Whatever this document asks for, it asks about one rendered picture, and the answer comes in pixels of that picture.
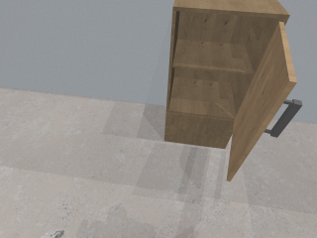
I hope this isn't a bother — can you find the robot left hand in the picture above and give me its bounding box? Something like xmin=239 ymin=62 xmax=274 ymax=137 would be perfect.
xmin=41 ymin=228 xmax=64 ymax=238

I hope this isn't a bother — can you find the cupboard door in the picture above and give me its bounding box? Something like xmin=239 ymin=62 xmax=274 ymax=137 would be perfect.
xmin=226 ymin=22 xmax=297 ymax=181

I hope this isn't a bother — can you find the handle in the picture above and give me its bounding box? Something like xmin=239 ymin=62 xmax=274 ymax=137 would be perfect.
xmin=264 ymin=99 xmax=302 ymax=138

